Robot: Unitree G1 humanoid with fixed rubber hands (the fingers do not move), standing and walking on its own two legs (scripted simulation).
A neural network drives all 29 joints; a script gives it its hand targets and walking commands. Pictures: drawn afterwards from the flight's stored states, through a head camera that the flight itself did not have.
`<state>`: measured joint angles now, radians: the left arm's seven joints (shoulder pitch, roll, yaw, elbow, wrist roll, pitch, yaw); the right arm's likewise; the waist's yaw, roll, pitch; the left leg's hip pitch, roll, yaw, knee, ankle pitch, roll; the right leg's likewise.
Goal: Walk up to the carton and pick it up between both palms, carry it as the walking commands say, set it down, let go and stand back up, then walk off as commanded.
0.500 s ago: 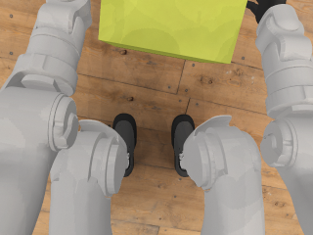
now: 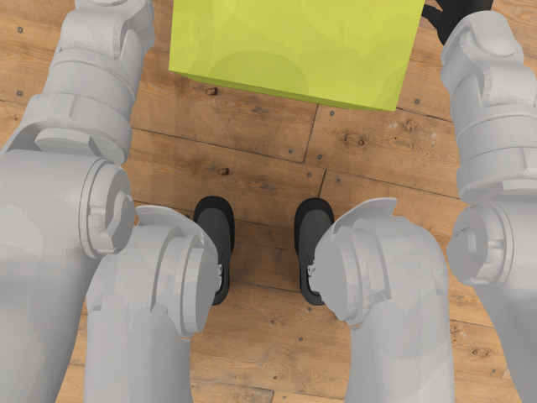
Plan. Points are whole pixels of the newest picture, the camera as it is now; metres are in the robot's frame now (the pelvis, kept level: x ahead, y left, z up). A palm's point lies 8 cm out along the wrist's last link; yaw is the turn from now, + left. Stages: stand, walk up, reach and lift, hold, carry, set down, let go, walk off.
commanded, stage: set down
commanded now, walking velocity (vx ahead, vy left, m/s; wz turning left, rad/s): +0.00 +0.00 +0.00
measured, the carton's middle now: out of the picture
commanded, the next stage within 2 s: none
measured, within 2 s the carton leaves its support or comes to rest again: neither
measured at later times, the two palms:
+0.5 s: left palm out of the picture +0.55 +0.12 -0.20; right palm (457, 19) +0.51 -0.22 -0.20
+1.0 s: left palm out of the picture +0.55 +0.14 -0.19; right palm (467, 27) +0.50 -0.24 -0.20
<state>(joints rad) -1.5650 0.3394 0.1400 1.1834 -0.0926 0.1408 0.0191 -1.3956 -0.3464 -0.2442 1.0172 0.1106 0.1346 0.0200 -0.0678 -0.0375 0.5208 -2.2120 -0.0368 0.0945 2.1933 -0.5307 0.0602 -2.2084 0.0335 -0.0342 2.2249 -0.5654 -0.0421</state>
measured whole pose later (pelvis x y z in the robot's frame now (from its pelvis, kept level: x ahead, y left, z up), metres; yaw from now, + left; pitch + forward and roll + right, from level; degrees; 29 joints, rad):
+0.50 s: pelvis +0.00 +0.00 +0.00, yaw +0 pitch +31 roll +1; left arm -1.56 0.34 0.11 1.25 -0.09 0.08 0.08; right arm -1.40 -0.35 -0.20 1.08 0.11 0.06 -0.02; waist -0.07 -0.04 0.52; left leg -2.21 -0.04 0.09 2.20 -0.53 0.06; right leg -2.21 0.03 -0.03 2.23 -0.57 -0.04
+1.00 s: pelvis +0.00 +0.00 +0.00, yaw +0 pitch +31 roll +1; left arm -1.53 0.37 0.10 1.19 -0.13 0.06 0.12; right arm -1.40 -0.38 -0.18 1.14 0.15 0.04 -0.07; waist -0.07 -0.03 0.52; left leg -2.21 -0.04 0.10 2.20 -0.53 0.06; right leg -2.21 0.03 -0.03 2.24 -0.57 -0.04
